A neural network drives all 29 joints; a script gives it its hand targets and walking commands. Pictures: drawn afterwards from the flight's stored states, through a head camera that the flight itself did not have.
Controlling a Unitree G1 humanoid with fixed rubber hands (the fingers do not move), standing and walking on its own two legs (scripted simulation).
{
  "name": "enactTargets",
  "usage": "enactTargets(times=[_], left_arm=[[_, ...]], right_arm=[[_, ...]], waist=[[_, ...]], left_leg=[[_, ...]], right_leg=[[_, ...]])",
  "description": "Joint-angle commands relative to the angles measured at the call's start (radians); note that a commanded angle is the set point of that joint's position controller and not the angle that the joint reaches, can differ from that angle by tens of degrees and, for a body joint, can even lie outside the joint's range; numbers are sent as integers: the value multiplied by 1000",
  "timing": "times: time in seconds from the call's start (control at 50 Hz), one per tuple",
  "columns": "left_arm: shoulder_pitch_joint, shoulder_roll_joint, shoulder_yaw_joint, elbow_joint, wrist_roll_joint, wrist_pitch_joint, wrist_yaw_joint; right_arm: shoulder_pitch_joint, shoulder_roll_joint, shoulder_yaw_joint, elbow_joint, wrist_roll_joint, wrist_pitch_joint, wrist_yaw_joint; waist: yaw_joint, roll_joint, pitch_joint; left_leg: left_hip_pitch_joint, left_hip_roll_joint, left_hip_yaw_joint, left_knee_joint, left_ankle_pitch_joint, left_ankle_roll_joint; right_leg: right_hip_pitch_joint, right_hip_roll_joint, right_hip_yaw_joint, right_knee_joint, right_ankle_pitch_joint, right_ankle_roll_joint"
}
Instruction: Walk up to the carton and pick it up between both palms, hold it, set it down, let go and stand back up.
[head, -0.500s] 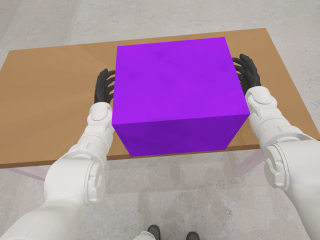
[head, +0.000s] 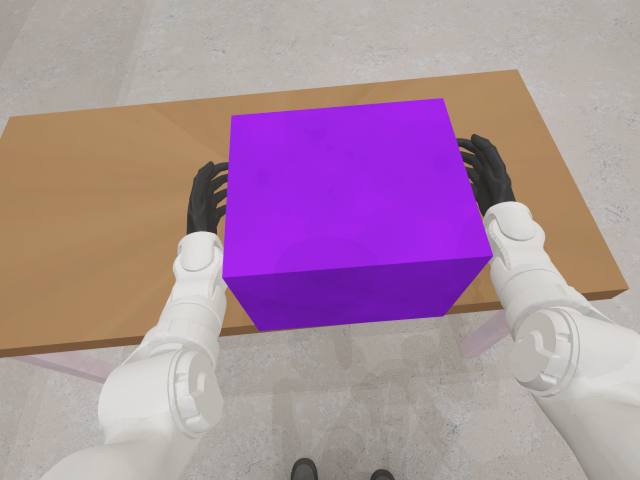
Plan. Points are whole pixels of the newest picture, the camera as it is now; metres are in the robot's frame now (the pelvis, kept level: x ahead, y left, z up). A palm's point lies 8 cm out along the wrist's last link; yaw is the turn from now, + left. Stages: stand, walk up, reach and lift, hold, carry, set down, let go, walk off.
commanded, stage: reach and lift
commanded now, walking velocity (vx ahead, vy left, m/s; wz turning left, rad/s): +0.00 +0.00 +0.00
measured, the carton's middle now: (344, 222) +0.45 +0.02 -0.02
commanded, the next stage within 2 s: none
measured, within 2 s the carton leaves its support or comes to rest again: leaves its support in 1.48 s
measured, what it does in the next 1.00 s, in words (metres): stands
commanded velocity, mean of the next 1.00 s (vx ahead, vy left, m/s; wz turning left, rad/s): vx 0.00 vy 0.00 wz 0.00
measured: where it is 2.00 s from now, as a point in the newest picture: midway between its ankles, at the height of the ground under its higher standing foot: outside the picture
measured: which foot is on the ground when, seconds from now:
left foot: down 0.00-1.00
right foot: down 0.00-1.00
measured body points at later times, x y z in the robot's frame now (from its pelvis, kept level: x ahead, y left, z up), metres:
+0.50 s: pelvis +0.00 +0.00 +0.00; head +0.12 +0.00 +0.44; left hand +0.43 +0.21 +0.02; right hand +0.47 -0.16 +0.03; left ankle +0.00 +0.11 -0.74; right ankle -0.02 -0.09 -0.74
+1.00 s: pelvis +0.00 +0.00 +0.00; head +0.11 +0.00 +0.44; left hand +0.42 +0.21 +0.02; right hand +0.46 -0.17 +0.03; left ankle +0.00 +0.11 -0.74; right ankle -0.02 -0.09 -0.74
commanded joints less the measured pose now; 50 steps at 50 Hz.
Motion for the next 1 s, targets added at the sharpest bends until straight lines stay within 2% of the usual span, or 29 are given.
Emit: enactTargets(times=[0.0, 0.06, 0.12, 0.26, 0.4, 0.52, 0.64, 0.76, 0.98], left_arm=[[-432, -442, -187, -88, 81, -23, -79], [-427, -458, -192, -108, 80, -23, -77], [-419, -463, -195, -109, 78, -22, -79], [-419, -464, -200, -100, 72, -24, -83], [-427, -454, -199, -92, 72, -17, -82], [-433, -460, -210, -103, 68, -10, -76], [-413, -483, -259, -106, 39, -30, -82], [-385, -484, -306, -77, 8, -56, -96], [-366, -472, -409, -51, -84, -94, -107]], right_arm=[[-397, 475, 160, -24, -72, -71, 110], [-399, 486, 166, -24, -72, -84, 106], [-396, 495, 177, -18, -69, -89, 103], [-390, 512, 196, -19, -59, -90, 99], [-379, 516, 193, -18, -56, -78, 102], [-372, 523, 190, -17, -53, -76, 103], [-363, 543, 242, -12, -30, -98, 84], [-342, 554, 305, 14, 4, -117, 69], [-315, 552, 441, 16, 103, -125, 53]], waist=[[8, -20, -568], [8, -18, -563], [5, -25, -550], [1, -38, -552], [-4, -44, -542], [-6, -38, -549], [-13, -28, -574], [-17, -27, -553], [-19, -2, -545]], left_leg=[[382, 32, 16, 88, 476, -34], [403, 35, 12, 106, 544, -35], [388, 34, 10, 105, 543, -29], [329, 28, 14, 81, 461, -18], [278, 23, 17, 45, 357, -9], [285, 23, 19, 42, 352, -12], [297, 21, 14, 68, 435, -26], [267, 18, 4, 65, 435, -28], [312, 18, -17, 68, 431, -42]], right_leg=[[271, -31, -47, 47, 412, 49], [260, -31, -49, 51, 440, 50], [275, -36, -44, 55, 455, 52], [331, -47, -32, 63, 467, 56], [364, -53, -24, 56, 420, 53], [356, -50, -27, 50, 401, 50], [399, -46, -29, 70, 526, 54], [450, -48, -21, 82, 598, 54], [429, -31, -17, 56, 559, 43]])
